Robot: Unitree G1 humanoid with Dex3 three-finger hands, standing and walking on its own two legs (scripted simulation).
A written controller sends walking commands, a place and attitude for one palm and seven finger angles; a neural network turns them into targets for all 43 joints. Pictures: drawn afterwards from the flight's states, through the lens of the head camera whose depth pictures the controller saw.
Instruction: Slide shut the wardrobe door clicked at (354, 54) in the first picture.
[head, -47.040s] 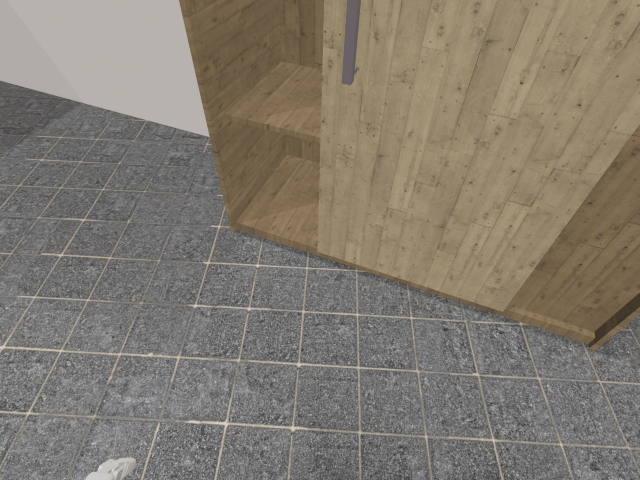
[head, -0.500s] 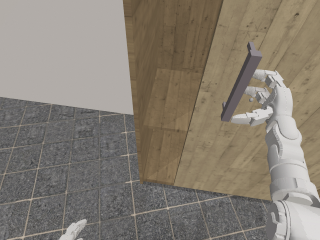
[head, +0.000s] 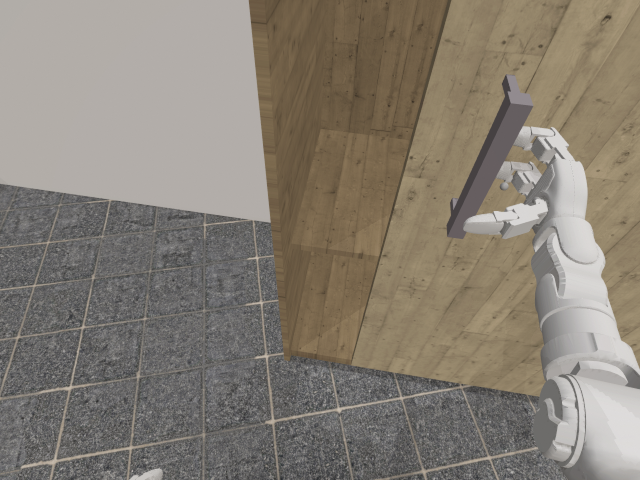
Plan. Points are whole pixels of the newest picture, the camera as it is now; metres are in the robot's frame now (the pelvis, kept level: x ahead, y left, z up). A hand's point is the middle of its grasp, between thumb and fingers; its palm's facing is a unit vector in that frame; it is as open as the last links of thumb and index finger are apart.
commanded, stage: slide the fingers in behind the handle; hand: right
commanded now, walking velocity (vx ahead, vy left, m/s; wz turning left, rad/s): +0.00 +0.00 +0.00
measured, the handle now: (479, 165) +0.50 -0.15 +0.14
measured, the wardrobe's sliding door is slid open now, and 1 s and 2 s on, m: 0.19 0.19 0.19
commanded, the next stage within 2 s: grip the handle and tug to test in 1.64 s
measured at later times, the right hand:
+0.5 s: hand (498, 194) +0.44 -0.16 +0.14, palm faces +0.05 +1.00 +0.00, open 14.0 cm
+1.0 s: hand (477, 190) +0.44 -0.13 +0.15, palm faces +0.04 +1.00 +0.00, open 14.0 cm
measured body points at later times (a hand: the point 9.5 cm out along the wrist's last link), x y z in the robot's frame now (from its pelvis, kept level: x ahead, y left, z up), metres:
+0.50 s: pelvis +0.00 +0.00 +0.00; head +0.04 +0.01 +0.45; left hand +0.10 +0.25 -0.11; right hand +0.43 -0.21 +0.15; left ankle +0.06 +0.12 -0.73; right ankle -0.05 -0.10 -0.73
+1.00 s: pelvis +0.01 +0.00 +0.00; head +0.03 +0.01 +0.45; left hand +0.10 +0.24 -0.12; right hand +0.43 -0.19 +0.15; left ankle +0.06 +0.12 -0.73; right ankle -0.05 -0.10 -0.73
